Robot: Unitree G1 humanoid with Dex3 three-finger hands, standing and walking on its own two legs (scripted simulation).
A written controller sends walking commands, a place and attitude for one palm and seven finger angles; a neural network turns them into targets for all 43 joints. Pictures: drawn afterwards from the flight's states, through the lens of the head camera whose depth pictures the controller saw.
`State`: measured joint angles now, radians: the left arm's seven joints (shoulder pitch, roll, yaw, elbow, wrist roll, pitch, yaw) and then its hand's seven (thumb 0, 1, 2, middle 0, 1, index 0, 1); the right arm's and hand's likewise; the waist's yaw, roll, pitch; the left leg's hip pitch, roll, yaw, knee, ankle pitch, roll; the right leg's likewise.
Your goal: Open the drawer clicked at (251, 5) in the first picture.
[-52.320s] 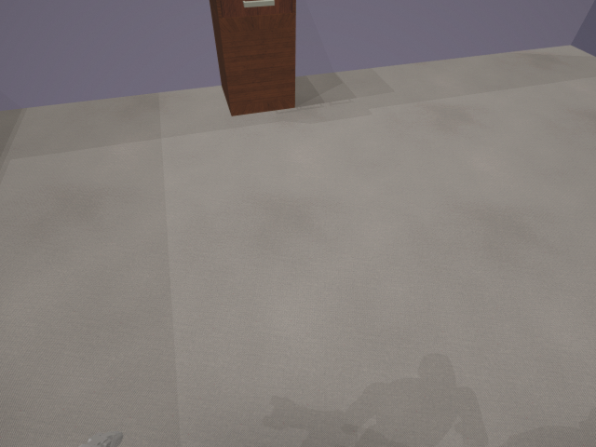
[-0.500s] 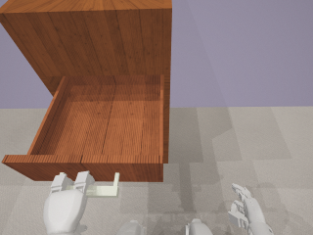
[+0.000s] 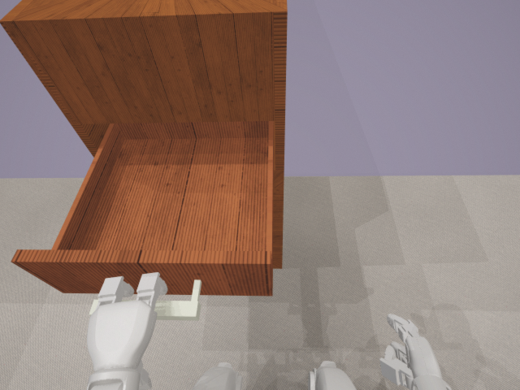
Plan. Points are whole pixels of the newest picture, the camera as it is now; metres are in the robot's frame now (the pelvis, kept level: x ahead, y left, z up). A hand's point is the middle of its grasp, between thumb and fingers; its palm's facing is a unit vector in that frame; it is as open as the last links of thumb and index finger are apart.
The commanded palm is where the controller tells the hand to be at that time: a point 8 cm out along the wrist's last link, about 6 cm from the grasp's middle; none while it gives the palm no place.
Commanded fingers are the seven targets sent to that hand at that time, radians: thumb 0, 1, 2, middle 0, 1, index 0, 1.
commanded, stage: lift the hand off the handle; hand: left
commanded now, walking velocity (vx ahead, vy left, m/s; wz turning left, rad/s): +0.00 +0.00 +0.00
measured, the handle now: (149, 297) +0.26 +0.21 -0.02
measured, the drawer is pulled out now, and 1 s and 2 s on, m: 0.30 0.30 0.30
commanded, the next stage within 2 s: none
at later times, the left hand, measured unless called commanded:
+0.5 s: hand (130, 326) +0.21 +0.21 +0.00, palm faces +0.01 -0.07 -1.00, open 13.6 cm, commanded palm +0.18 +0.21 +0.05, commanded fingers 0.00 -0.50 0.30 -0.30 -1.20 -0.30 -1.20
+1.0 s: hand (118, 319) +0.21 +0.22 +0.02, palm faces -0.01 -0.10 -0.99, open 13.4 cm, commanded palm +0.19 +0.21 +0.09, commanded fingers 0.00 -0.50 0.30 -0.30 -1.20 -0.30 -1.20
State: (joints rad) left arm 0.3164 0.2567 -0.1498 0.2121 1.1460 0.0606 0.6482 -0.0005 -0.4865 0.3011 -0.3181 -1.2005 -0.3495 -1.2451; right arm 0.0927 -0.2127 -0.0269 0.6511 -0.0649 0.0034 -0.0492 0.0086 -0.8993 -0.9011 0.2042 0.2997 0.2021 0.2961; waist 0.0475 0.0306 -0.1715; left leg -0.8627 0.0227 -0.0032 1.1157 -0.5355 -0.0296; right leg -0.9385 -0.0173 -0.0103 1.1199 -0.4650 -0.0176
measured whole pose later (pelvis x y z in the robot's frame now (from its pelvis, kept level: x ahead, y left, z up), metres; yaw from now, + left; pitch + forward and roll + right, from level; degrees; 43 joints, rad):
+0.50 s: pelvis +0.01 +0.00 +0.02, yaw +0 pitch +12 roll +1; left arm 0.37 0.27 -0.15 0.12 1.10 0.08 0.58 0.00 -0.49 0.30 -0.32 -1.20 -0.36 -1.22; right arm 0.10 -0.23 -0.03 0.62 -0.05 0.02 -0.05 0.01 -0.90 -0.90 0.20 0.30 0.20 0.30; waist 0.05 0.04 -0.15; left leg -0.71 0.02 0.00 0.99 -0.49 -0.03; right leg -0.79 -0.01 -0.01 1.00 -0.43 -0.02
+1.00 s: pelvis +0.02 +0.01 +0.04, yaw -1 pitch +10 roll +1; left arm 0.42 0.29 -0.16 0.02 1.09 0.07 0.51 0.00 -0.49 0.30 -0.32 -1.20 -0.40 -1.23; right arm 0.11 -0.22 -0.02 0.60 -0.06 0.03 -0.02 0.01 -0.90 -0.90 0.20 0.30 0.20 0.30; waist 0.07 0.05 -0.12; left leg -0.58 0.02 0.01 0.89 -0.47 -0.02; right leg -0.66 -0.02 0.00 0.90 -0.41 -0.01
